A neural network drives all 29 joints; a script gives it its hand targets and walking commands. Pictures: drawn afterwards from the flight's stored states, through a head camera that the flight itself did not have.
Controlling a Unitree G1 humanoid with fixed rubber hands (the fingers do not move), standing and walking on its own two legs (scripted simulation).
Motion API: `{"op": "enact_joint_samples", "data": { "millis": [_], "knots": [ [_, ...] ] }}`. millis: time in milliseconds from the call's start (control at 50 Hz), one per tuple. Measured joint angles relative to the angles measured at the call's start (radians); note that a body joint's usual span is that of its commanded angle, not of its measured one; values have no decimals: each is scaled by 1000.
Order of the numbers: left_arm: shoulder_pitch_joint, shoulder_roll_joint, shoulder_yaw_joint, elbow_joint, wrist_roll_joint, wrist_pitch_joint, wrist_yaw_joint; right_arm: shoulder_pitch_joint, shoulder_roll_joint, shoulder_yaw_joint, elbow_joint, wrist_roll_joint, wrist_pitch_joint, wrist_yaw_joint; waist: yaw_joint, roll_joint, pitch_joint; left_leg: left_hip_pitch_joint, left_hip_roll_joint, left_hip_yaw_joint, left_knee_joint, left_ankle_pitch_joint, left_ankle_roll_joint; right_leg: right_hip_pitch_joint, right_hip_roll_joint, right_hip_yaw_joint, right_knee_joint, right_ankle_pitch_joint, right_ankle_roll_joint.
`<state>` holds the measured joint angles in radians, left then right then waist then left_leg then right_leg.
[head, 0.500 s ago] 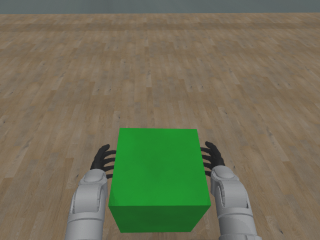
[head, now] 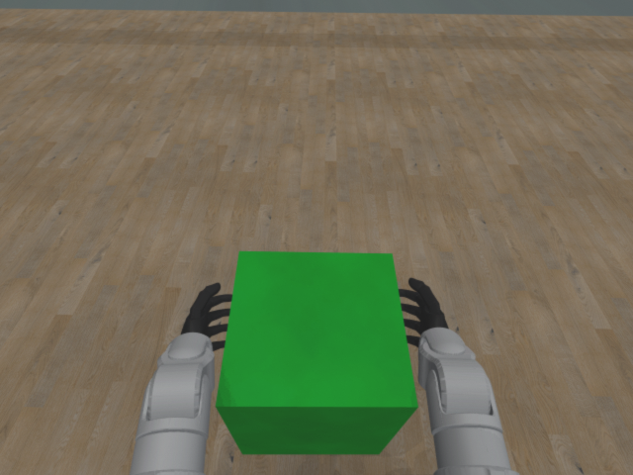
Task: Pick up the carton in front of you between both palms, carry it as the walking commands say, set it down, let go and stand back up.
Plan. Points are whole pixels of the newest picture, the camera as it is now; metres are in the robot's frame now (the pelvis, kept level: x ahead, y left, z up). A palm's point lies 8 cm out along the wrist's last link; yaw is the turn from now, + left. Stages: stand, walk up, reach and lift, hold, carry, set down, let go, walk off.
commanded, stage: hold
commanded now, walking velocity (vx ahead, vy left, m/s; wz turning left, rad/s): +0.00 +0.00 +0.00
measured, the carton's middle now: (313, 359) +0.29 +0.00 -0.06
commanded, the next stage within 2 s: set down in 0.18 s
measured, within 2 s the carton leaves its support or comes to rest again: neither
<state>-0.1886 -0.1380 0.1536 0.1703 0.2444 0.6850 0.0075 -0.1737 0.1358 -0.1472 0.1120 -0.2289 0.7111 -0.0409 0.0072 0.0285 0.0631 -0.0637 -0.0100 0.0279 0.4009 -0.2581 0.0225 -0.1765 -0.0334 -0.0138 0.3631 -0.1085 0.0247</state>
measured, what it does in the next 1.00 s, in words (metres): lowers itself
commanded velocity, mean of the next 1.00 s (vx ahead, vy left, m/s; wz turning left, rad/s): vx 0.00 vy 0.00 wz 0.00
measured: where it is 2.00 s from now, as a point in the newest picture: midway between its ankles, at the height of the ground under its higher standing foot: outside the picture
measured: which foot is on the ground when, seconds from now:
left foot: down 0.00-1.00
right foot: down 0.00-1.00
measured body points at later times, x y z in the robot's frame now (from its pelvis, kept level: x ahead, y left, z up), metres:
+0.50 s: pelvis -0.04 -0.04 -0.02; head -0.04 -0.05 +0.43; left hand +0.29 +0.15 +0.01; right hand +0.33 -0.15 +0.02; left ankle -0.02 +0.10 -0.74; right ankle +0.06 -0.13 -0.74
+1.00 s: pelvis -0.04 -0.02 -0.12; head +0.19 -0.02 +0.26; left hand +0.39 +0.15 -0.20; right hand +0.37 -0.15 -0.20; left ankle -0.02 +0.10 -0.74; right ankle +0.06 -0.13 -0.74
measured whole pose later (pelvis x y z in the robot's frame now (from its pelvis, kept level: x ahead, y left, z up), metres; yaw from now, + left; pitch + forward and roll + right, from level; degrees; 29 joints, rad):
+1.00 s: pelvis -0.04 -0.02 -0.12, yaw +4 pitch +35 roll +0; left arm -0.75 -0.04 0.38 0.61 0.22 0.21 -0.04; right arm -0.62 0.20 -0.44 0.39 -0.24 0.22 -0.08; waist -0.02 0.03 -0.09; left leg -1.34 -0.07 -0.06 1.20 -0.46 -0.01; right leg -1.42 0.02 0.04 1.12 -0.30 0.02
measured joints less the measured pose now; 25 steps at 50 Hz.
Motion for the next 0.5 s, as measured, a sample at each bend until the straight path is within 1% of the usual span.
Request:
{"op": "enact_joint_samples", "data": {
  "millis": [40, 80, 140, 220, 300, 360, 440, 500],
  "knots": [
    [9, 1, 14, 4, -2, -8, 0, -21, 3, 5, 21, -7, 5, 0, 16, 5, 4, 7, -2, -1, -7, 8, -1, 7, -2, 0, -4, 8, -1],
    [18, 3, 23, 5, -11, -11, 4, -34, 5, 10, 41, -19, 5, 5, 18, 7, 2, 11, -3, -10, -6, 14, -4, 16, -4, -9, -7, 12, -5],
    [14, 2, 30, 21, -16, -8, 9, -44, 7, 2, 72, -39, -3, 17, 6, 7, -6, 14, -3, -29, 3, 17, -8, 29, -4, -25, -5, 9, -13],
    [-36, -6, 46, 85, 6, -7, -1, -62, 11, -41, 112, -56, -13, 29, -26, -3, -9, 14, -7, -55, 21, 18, -13, 36, 9, -5, 16, 2, -15],
    [-89, -17, 71, 145, 38, -22, -10, -89, 16, -86, 131, -56, -13, 32, -29, -5, -6, 12, -4, -57, 33, 19, -16, 25, 24, 16, 47, -6, -21],
    [-173, -41, 160, 241, 82, -56, -29, -161, 35, -163, 202, -81, -31, 35, -19, 1, 3, -11, -1, -69, 70, -2, -6, 5, 43, 32, 85, -33, -27],
    [-326, -37, 321, 407, 161, -126, -60, -323, 58, -291, 359, -150, -84, 36, 6, 8, 30, -73, 4, -93, 152, -70, 11, -44, 64, 27, 144, -96, -34],
    [-414, 5, 371, 467, 192, -166, -88, -427, 76, -338, 426, -196, -129, 22, 18, 2, 57, -147, 4, -120, 209, -59, 8, -110, 80, 23, 183, -83, -35]
  ]
}}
